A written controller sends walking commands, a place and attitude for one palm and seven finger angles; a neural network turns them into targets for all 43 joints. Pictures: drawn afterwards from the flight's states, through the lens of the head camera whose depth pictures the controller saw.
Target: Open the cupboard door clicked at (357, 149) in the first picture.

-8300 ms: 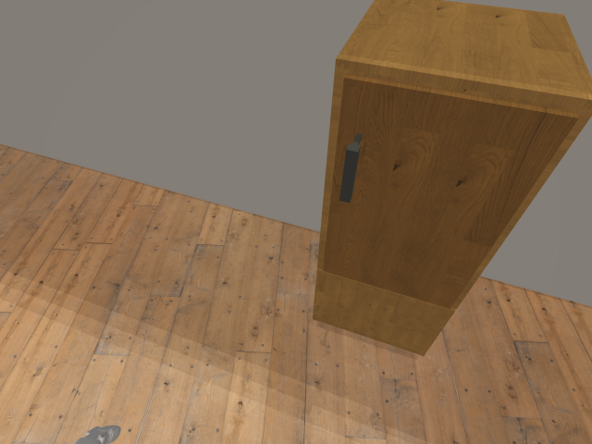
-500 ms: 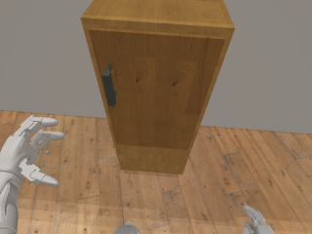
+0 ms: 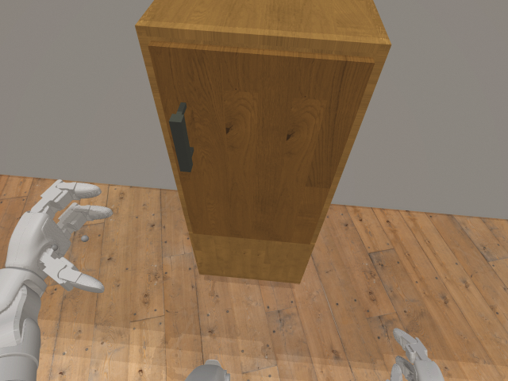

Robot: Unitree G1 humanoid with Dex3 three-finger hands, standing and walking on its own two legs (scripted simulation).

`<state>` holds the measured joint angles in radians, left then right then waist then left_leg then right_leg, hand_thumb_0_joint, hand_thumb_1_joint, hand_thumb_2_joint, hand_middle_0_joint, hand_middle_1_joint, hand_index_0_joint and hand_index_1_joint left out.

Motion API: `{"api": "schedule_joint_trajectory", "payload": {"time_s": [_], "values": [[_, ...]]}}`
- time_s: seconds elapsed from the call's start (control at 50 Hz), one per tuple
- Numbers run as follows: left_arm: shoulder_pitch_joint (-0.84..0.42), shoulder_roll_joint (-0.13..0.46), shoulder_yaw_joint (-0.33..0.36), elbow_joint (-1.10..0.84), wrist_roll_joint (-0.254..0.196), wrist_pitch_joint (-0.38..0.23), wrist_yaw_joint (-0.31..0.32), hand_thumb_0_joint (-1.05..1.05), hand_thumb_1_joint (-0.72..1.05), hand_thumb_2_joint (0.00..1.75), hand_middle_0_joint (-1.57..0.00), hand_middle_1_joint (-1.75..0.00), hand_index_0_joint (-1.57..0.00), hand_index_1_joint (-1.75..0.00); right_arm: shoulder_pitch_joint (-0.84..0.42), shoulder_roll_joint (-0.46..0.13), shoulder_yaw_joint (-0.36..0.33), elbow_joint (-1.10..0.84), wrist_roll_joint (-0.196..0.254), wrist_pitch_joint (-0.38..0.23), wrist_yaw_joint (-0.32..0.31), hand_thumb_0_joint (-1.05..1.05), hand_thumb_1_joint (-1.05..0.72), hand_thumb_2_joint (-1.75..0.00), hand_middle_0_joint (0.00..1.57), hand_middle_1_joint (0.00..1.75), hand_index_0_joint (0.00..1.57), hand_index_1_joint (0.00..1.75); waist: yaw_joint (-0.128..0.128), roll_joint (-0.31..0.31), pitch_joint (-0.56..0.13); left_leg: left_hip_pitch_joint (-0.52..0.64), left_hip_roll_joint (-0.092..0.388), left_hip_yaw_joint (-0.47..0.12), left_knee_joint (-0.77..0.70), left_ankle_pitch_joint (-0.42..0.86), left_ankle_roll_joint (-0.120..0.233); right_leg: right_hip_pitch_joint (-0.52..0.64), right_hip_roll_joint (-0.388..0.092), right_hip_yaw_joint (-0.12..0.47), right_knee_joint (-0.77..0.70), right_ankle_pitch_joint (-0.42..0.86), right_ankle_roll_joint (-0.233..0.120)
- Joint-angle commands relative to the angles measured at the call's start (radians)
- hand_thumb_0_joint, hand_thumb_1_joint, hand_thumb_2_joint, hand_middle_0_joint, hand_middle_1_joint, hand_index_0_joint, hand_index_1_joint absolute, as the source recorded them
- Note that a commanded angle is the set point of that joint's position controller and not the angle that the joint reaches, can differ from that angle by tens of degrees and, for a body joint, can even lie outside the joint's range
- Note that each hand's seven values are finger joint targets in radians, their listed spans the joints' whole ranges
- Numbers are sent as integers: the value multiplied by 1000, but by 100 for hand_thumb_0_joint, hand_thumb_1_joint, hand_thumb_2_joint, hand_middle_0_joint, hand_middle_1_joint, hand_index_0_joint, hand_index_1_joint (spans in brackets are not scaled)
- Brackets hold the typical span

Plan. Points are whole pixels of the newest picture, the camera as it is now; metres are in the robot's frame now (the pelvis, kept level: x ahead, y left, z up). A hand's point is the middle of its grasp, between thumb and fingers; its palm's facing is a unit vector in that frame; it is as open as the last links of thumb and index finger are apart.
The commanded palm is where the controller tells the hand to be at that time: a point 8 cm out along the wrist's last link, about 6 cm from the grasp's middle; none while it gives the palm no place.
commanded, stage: move the hooked fingers beside the handle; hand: left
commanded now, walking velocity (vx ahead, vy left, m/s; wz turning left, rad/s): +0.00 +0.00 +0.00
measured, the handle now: (184, 138) +0.54 +0.17 +0.06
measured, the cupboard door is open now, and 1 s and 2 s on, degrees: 0 0 0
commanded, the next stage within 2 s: none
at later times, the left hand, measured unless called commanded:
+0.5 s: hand (112, 196) +0.38 +0.26 +0.07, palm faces -0.03 -1.00 -0.01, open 14.0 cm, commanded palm +0.36 +0.31 +0.07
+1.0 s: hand (132, 171) +0.43 +0.24 +0.07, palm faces -0.02 -1.00 -0.01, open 14.0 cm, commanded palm +0.42 +0.29 +0.07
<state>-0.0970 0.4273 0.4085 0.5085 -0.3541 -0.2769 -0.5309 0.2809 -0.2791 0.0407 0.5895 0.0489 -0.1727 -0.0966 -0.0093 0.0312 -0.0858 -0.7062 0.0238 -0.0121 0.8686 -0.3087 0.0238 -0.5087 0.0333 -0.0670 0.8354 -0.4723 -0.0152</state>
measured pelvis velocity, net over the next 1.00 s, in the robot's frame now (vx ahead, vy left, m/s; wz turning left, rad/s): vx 0.00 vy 0.01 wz -0.03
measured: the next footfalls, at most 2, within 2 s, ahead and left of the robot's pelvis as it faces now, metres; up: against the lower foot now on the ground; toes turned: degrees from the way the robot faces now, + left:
none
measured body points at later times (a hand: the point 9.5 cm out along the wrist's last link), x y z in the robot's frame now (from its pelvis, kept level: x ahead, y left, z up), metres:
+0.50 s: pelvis +0.01 +0.01 +0.00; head +0.07 +0.03 +0.44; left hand +0.37 +0.31 +0.07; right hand +0.10 -0.25 -0.10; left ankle +0.07 +0.10 -0.70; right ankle -0.03 -0.11 -0.70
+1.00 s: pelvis +0.00 +0.01 -0.01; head +0.08 +0.03 +0.43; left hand +0.43 +0.30 +0.07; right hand +0.07 -0.27 -0.11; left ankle +0.07 +0.10 -0.70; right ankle -0.03 -0.11 -0.70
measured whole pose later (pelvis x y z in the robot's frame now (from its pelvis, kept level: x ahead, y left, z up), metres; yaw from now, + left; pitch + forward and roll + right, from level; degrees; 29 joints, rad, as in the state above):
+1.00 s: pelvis +0.00 +0.01 -0.01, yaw -2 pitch +14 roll -3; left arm -0.63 0.51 0.41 0.99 -0.19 -0.34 -0.42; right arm 0.33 -0.28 0.04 0.62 0.03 -0.02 -0.06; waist -0.09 0.02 -0.09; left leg -0.86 0.03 0.00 0.95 -0.34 0.03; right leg -0.66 0.04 -0.05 0.91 -0.49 -0.01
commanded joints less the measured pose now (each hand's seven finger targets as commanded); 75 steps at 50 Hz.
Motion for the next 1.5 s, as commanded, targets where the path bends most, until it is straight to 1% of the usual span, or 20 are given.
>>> {"api": "schedule_joint_trajectory", "payload": {"time_s": [0.0, 0.06, 0.08, 0.28, 0.32, 0.4, 0.44, 0.48, 0.6, 0.64, 0.68, 0.72, 0.8, 0.84, 0.88, 0.94, 1.06, 1.12, 1.36, 1.48], "values": [[-348, 264, 47, -180, -4, -69, 9, 0, -50, 30, -30, -120, -30, -120, -15, -149, -68, -122, 5, -48, -19, 0, -90, -90, 20, 30, 20, 30, -34, 83, -228, 337, -13, -39, -107, 69, 19, -144, 8, 45, -147, 157, -1], [-377, 245, 25, -169, 8, -65, 26, 0, -50, 30, -30, -120, -30, -120, -12, -147, -68, -120, 5, -43, -17, 0, -90, -90, 20, 30, 20, 30, -34, 101, -248, 372, -8, -52, -118, 66, 15, -162, 9, 30, -143, 144, -5], [-393, 281, 51, -154, 14, -64, 36, 0, -50, 30, -30, -120, -30, -120, -2, -153, -68, -112, 3, -37, -17, 0, -90, -90, 20, 30, 20, 30, -31, 83, -245, 363, -6, -56, -116, 74, 15, -150, 11, 30, -139, 151, -10], [-483, 305, 67, -52, 51, -59, 76, 0, -50, 30, -30, -120, -30, -120, 31, -158, -73, -114, -3, 12, -2, 0, -90, -90, 20, 30, 20, 30, -29, 71, -278, 353, -1, -54, -108, 122, 10, -153, 15, 24, -118, 185, -11], [-498, 265, 34, -49, 51, -62, 72, 0, -50, 30, -30, -120, -30, -120, 35, -154, -75, -117, -2, 17, 3, 0, -90, -90, 20, 30, 20, 30, -40, 89, -295, 376, 1, -52, -103, 137, 9, -169, 15, 22, -117, 196, -8], [-526, 297, 60, -30, 54, -69, 75, 0, -50, 30, -30, -120, -30, -120, 57, -159, -81, -106, -4, 32, 6, 0, -90, -90, 20, 30, 20, 30, -39, 81, -324, 384, 1, -50, -87, 194, 11, -161, 17, 26, -107, 246, -9], [-535, 262, 29, -23, 57, -70, 75, 0, -50, 30, -30, -120, -30, -120, 58, -155, -82, -104, -4, 39, 9, 0, -90, -90, 20, 30, 20, 30, -48, 83, -320, 396, 3, -54, -86, 191, 9, -180, 17, 22, -108, 236, -7], [-557, 308, 64, 16, 60, -70, 82, 0, -50, 30, -30, -120, -30, -120, 68, -163, -81, -93, -5, 50, 6, 0, -90, -90, 20, 30, 20, 30, -47, 58, -296, 359, 3, -54, -81, 183, 13, -177, 19, 24, -105, 234, -10], [-652, 346, 78, 48, 79, -89, 82, 0, -50, 30, -30, -120, -30, -120, 86, -166, -84, -82, -7, 70, 8, 0, -90, -90, 20, 30, 20, 30, -57, 81, -344, 370, 4, -51, -61, 215, 13, -183, 18, 32, -91, 264, -9], [-683, 300, 35, 41, 82, -97, 79, 0, -50, 30, -30, -120, -30, -120, 85, -160, -85, -84, -6, 73, 12, 0, -90, -90, 20, 30, 20, 30, -63, 112, -351, 404, 7, -63, -63, 216, 8, -212, 18, 25, -88, 243, -12], [-689, 320, 48, 76, 83, -97, 82, 0, -50, 30, -30, -120, -30, -120, 95, -165, -85, -78, -7, 80, 12, 0, -90, -90, 20, 30, 20, 30, -62, 103, -345, 391, 8, -64, -56, 211, 10, -213, 21, 26, -86, 237, -16], [-759, 278, 1, 112, 92, -91, 86, 0, -50, 30, -30, -120, -30, -120, 95, -161, -83, -71, -6, 86, 13, 0, -90, -90, 20, 30, 20, 30, -83, 104, -315, 389, 10, -71, -58, 182, 8, -256, 20, 22, -89, 211, -11], [-809, 320, 24, 203, 109, -89, 98, 0, -50, 30, -30, -120, -30, -120, 111, -171, -80, -65, -10, 104, 15, 0, -90, -90, 20, 30, 20, 30, -84, 68, -310, 347, 9, -68, -52, 148, 11, -262, 18, 26, -86, 190, -10], [-863, 329, 21, 225, 120, -100, 105, 0, -50, 30, -30, -120, -30, -120, 114, -170, -81, -61, -11, 111, 17, 0, -90, -90, 20, 30, 20, 30, -89, 99, -318, 345, 8, -66, -44, 135, 11, -276, 16, 32, -81, 176, -10], [-903, 385, 58, 263, 128, -118, 110, 0, -50, 30, -30, -120, -30, -120, 128, -177, -79, -56, -14, 120, 16, 0, -90, -90, 20, 30, 20, 30, -89, 66, -329, 318, 10, -69, -30, 132, 14, -271, 18, 34, -68, 172, -13], [-944, 351, 23, 274, 139, -142, 106, 0, -50, 30, -30, -120, -30, -120, 135, -170, -78, -53, -16, 127, 21, 0, -90, -90, 20, 30, 20, 30, -93, 127, -373, 361, 12, -72, -19, 151, 8, -297, 20, 35, -57, 176, -14], [-1005, 426, 61, 399, 154, -129, 98, 0, -50, 30, -30, -120, -30, -120, 168, -182, -77, -38, -16, 155, 22, 0, -90, -90, 20, 30, 20, 30, -110, 68, -352, 262, 13, -58, 13, 137, 19, -298, 24, 47, -44, 190, -5], [-1062, 411, 35, 385, 159, -137, 97, 0, -50, 30, -30, -120, -30, -120, 178, -178, -77, -35, -18, 161, 25, 0, -90, -90, 20, 30, 20, 30, -120, 115, -398, 280, 14, -56, 32, 154, 19, -318, 26, 51, -30, 199, -4], [-1114, 549, 121, 454, 189, -128, 104, 0, -50, 30, -30, -120, -30, -120, 241, -190, -80, -19, -22, 200, 28, 0, -90, -90, 20, 30, 20, 30, -124, 121, -450, 227, 18, -40, 77, 225, 25, -291, 36, 64, -6, 283, 1], [-1074, 524, 114, 470, 179, -124, 87, 0, -50, 30, -30, -120, -30, -120, 250, -189, -80, -32, -25, 217, 35, 0, -90, -90, 20, 30, 20, 30, -116, 112, -453, 227, 15, -36, 82, 254, 27, -281, 44, 58, 0, 316, -2]]}}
